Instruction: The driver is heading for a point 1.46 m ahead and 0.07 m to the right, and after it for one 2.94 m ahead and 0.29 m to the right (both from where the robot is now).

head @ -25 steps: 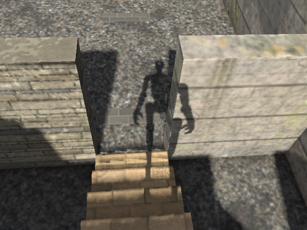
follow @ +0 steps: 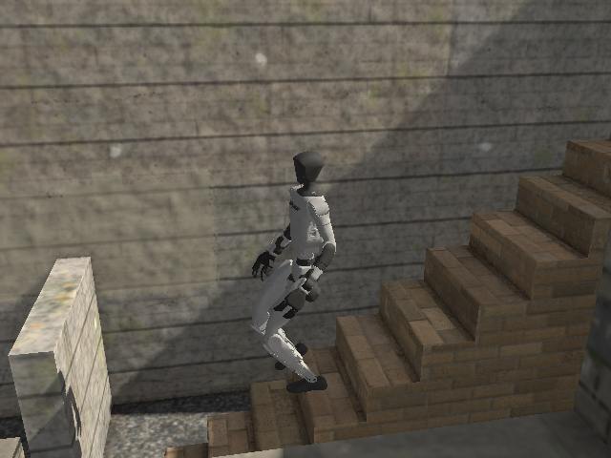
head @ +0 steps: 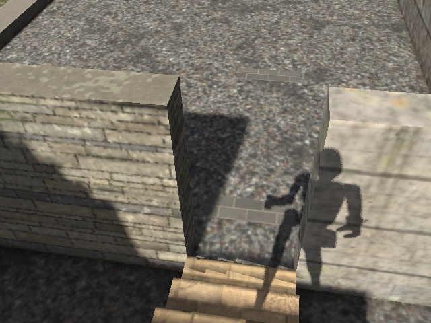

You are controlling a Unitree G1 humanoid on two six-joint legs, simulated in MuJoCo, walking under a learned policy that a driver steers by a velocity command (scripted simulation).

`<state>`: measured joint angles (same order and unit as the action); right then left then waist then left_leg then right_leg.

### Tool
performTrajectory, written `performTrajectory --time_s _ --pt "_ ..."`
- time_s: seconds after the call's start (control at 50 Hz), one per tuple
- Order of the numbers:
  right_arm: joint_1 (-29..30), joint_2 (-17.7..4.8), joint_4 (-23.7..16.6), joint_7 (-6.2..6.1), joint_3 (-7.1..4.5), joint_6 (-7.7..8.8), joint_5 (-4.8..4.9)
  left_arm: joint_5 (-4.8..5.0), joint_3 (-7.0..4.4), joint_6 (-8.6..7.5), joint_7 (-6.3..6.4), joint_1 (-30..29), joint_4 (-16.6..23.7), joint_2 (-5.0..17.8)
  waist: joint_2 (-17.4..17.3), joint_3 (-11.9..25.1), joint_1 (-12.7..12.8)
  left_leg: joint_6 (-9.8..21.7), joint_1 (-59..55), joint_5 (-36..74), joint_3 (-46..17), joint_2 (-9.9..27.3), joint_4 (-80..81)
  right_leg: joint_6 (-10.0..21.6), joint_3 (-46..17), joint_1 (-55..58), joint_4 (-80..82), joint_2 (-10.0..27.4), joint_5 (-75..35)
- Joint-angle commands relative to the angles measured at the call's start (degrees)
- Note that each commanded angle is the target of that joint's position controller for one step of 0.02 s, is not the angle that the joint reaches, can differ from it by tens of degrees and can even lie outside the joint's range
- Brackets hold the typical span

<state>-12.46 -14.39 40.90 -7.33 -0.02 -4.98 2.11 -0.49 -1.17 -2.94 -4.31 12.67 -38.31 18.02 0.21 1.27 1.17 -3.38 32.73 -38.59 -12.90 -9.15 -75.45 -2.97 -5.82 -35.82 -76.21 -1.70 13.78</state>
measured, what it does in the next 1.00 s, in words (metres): goes down: left foot 0.19 m lower, then right foot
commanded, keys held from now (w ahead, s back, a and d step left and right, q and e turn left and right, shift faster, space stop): no key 1.00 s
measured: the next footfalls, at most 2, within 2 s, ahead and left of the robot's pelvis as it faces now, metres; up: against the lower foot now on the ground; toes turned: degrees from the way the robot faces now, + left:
left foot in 0.44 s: +0.20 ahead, +0.15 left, -0.19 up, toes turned -4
right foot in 0.58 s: +0.27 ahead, -0.13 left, -0.19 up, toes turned +6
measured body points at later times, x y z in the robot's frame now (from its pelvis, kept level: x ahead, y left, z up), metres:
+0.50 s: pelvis +0.19 -0.01 -0.07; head +0.21 -0.04 +0.38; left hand +0.22 +0.24 -0.19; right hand +0.28 -0.21 -0.22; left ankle +0.16 +0.15 -0.81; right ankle +0.09 -0.14 -0.63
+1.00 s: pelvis +0.40 +0.04 -0.27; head +0.38 +0.06 +0.18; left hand +0.45 +0.30 -0.41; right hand +0.38 -0.18 -0.42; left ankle +0.40 +0.12 -1.01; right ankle +0.31 -0.14 -0.81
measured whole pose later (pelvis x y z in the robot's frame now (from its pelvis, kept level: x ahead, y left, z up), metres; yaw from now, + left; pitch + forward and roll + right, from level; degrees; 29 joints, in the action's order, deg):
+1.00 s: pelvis +0.40 +0.04 -0.27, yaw +5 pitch -1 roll -1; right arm -22.8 -8.9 60.1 0.4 1.3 0.6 0.3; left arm 3.6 -1.7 -1.4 -0.4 16.7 -51.6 13.7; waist 1.0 1.8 -2.7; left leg 6.1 14.1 -9.7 -1.3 -4.1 -28.6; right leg 1.1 -8.2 -30.0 -94.1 -2.1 37.5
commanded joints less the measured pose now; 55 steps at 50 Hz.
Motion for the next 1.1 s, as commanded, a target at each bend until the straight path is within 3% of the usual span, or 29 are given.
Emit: performTrajectory --time_s 0.02,0.04,0.1,0.16,0.2,0.28,0.34,0.4,0.44,0.46,0.48,0.5,0.52,0.54,0.56,0.6,0.62,0.66,0.72,0.78,0.86,0.88,0.9,0.92,0.94,0.98,1.02,1.04,1.1 --pt "13.8 2.0 -12.1 1.55 -1.55 2.24 2.29 1.81 -2.34 -0.34 0.72 27.1 -7.0 9.9 21.9 -8.3 11.0 2.1 30.0 2.8 3.3 -9.7 -12.4 0.1 -30.6 21.5 55.7 10.4 29.3" --pt "13.2 1.3 -16.1 3.38 -1.47 4.22 2.58 2.15 -1.54 -2.14 2.10 14.0 -1.4 11.6 31.0 -18.7 1.9 2.5 34.9 0.5 -1.0 -5.7 -8.1 4.6 -56.5 8.3 66.3 14.1 36.7" --pt "8.9 -1.5 -4.5 4.82 -3.10 6.65 1.91 0.29 -1.55 -2.62 5.48 17.7 -3.1 5.9 8.9 -12.5 3.4 3.0 39.4 17.2 -4.4 -2.2 -2.7 8.0 -43.8 16.0 47.7 14.1 35.5" --pt "7.0 2.5 -4.1 7.31 -1.41 5.01 0.35 -1.52 2.81 -1.67 7.89 8.3 -1.7 -3.3 3.2 -5.5 -4.1 2.3 10.5 44.0 -0.6 1.8 15.6 10.6 -26.5 -3.0 37.4 10.4 31.2" --pt "0.7 5.3 -2.3 8.30 -0.50 3.64 0.18 -0.07 3.75 -1.84 6.79 6.1 -2.8 -3.4 4.4 -0.5 -7.6 2.6 -9.6 56.1 5.2 2.1 19.1 10.5 -18.9 -8.7 38.8 9.2 27.1" --pt "5.7 4.5 -1.9 8.13 -0.80 3.51 -0.72 1.95 4.14 -3.00 5.03 10.9 -6.3 -2.9 6.8 -4.8 -2.0 3.7 -6.0 55.9 6.8 3.9 32.7 7.7 -14.0 3.9 33.5 9.7 20.1" --pt "11.9 3.3 -2.2 9.18 -1.41 5.17 1.49 2.59 2.61 -1.37 4.48 22.7 -11.8 -2.8 9.7 -7.4 6.9 2.7 3.0 50.7 6.7 6.4 50.9 7.0 -14.3 21.1 26.9 9.8 6.4" --pt "-3.3 6.5 4.8 10.18 -1.16 3.69 1.50 3.17 1.94 -0.98 2.81 15.2 -10.1 -2.9 -0.6 -5.4 -1.2 6.4 -25.6 60.2 7.4 7.5 65.8 2.9 -0.2 3.6 9.4 2.1 9.0" --pt "-23.3 6.2 11.5 8.42 -0.62 4.21 -3.15 4.83 0.27 -1.43 3.35 5.2 -6.8 0.7 -8.2 -1.5 -12.0 16.4 -49.6 74.7 1.2 16.9 61.3 -1.6 3.7 -18.4 -23.8 -2.5 30.9" --pt "-29.7 3.7 13.1 7.10 -0.50 5.65 -3.10 3.45 1.12 -2.36 4.09 2.7 -3.9 -1.9 -12.6 2.7 -14.1 21.7 -59.2 102.9 -0.6 21.4 46.2 -2.6 3.0 -27.6 -30.8 -0.5 43.0" --pt "-29.3 0.9 13.5 4.97 -1.57 6.62 -1.42 3.75 1.37 -3.33 3.49 10.9 -3.6 -2.1 -17.6 8.1 -9.3 27.3 -64.3 97.9 -9.9 28.0 33.9 -1.9 -12.3 -32.8 -24.4 4.5 40.3" --pt "-18.9 2.1 11.3 2.86 -1.48 6.46 3.09 2.27 1.28 -3.30 2.17 16.1 -3.4 -1.6 -12.4 5.2 -1.3 21.6 -56.6 88.8 -9.4 27.0 35.0 0.7 -14.5 -29.7 7.3 11.0 25.0" --pt "-4.5 0.9 5.9 1.76 -1.46 4.15 4.14 2.05 2.73 -3.17 0.89 15.0 -2.4 -3.6 -8.9 7.4 3.1 16.3 -43.6 78.5 -4.9 21.5 32.2 2.6 -8.6 -12.1 34.8 14.3 9.5" --pt "1.1 -3.3 6.2 2.25 -2.79 1.11 4.10 2.87 4.22 -0.92 1.31 12.4 -3.5 -8.7 -5.9 11.0 5.5 15.8 -22.5 69.3 -3.4 16.6 36.4 0.9 6.0 14.7 39.5 6.8 -9.6" --pt "1.4 -1.1 6.4 4.27 -2.01 2.29 -0.01 -0.53 3.64 0.74 1.82 22.2 -10.2 -8.2 2.0 10.5 7.7 18.0 -1.7 82.7 -3.8 18.2 38.0 -0.7 16.0 40.2 26.2 -0.9 -30.3" --pt "11.8 5.3 4.0 5.48 -0.96 4.61 3.44 -0.87 1.52 1.23 1.66 40.2 -17.7 -3.4 6.4 6.5 16.4 9.7 5.0 25.0 8.4 3.0 10.7 0.1 3.1 37.5 46.8 6.9 -29.8" --pt "6.8 6.6 -0.2 6.03 -0.63 5.30 3.04 -0.33 0.21 0.43 1.45 28.5 -15.5 5.6 34.0 -3.2 8.8 3.9 9.7 1.8 8.4 -2.5 7.5 7.3 -26.0 25.4 60.7 17.3 -27.6" --pt "1.9 3.6 3.5 4.75 -0.45 5.36 2.49 0.37 0.86 -0.21 0.72 15.7 -11.8 -0.7 16.2 -9.4 3.7 3.1 22.3 0.5 -2.6 2.4 8.7 12.3 -26.0 28.4 50.4 19.2 -8.8" --pt "-9.8 3.5 11.7 5.99 -0.95 4.76 -0.88 -1.13 1.16 0.31 3.43 4.7 -10.0 -3.8 -1.1 1.7 -5.0 2.6 2.1 28.7 4.4 5.5 25.1 10.5 -15.1 19.8 43.3 14.9 -1.9" --pt "-2.9 3.8 10.5 8.15 0.01 3.84 0.71 2.92 -0.38 -1.32 4.99 -0.7 -8.1 -0.6 0.9 -5.7 -3.6 2.8 -12.2 57.8 8.7 5.8 43.1 8.8 -2.2 2.2 35.9 7.4 18.3" --pt "-11.7 1.6 13.9 7.88 -0.89 3.38 0.22 3.58 -0.01 -0.34 6.91 5.4 -12.0 -3.0 2.9 -5.2 -4.4 3.2 -29.8 74.4 11.9 10.0 62.8 7.2 2.6 3.9 22.1 3.0 17.2" --pt "-25.6 0.9 20.9 8.51 -1.98 3.01 -0.51 3.33 -0.16 -0.29 6.18 0.5 -12.6 -2.6 6.1 1.0 -10.8 4.1 -43.2 76.0 11.2 11.1 47.0 7.3 -0.3 -3.0 9.9 4.2 14.5" --pt "-35.8 2.3 23.9 8.32 -1.64 2.33 -0.98 4.31 -0.03 -0.57 5.39 -7.2 -10.6 -3.3 -3.8 0.7 -19.0 7.5 -43.7 73.2 9.3 15.0 53.8 4.4 2.9 -4.3 -8.7 -0.5 20.7" --pt "-35.8 4.1 25.0 8.49 0.20 3.35 -3.10 4.84 0.22 -0.40 4.49 -5.4 -9.4 -5.4 -12.0 -0.1 -16.5 10.4 -39.8 76.4 4.9 17.8 59.0 2.8 8.8 -2.1 -27.0 -5.2 33.0" --pt "-26.2 5.9 21.9 7.81 2.32 5.11 -4.14 5.23 0.56 0.26 3.55 8.9 -10.3 -8.1 -16.5 -1.9 -5.5 10.0 -35.4 97.5 5.0 18.8 47.0 4.6 -1.1 -2.9 -26.1 -3.7 30.7" --pt "-16.3 1.5 19.5 7.73 2.01 6.39 -1.41 4.04 0.25 1.58 2.93 17.4 -11.6 -6.6 -14.3 0.0 1.7 17.9 -33.5 92.9 -3.2 24.8 42.1 5.0 -8.2 -8.8 -21.9 1.5 20.9" --pt "-9.0 1.0 19.2 8.87 2.62 6.39 -2.32 2.86 0.16 3.44 4.71 13.3 -9.2 -5.5 -4.0 0.6 5.4 20.4 -15.4 85.9 -9.5 26.6 46.6 3.1 -7.7 0.3 -13.4 3.0 7.6" --pt "-5.6 -1.4 19.0 8.43 2.18 6.67 -0.21 1.10 2.08 5.16 5.75 11.8 -6.4 -9.0 -5.3 -1.7 7.3 20.0 -14.9 83.0 -9.8 26.6 44.3 -0.1 -8.3 0.3 6.4 7.7 4.0" --pt "-8.0 3.0 20.3 6.89 2.95 5.45 -1.40 0.61 2.88 8.79 6.13 7.4 -8.3 -7.6 -7.0 1.9 2.2 14.0 -2.0 53.9 -1.7 16.1 52.3 -3.8 2.5 29.3 22.1 3.0 2.6"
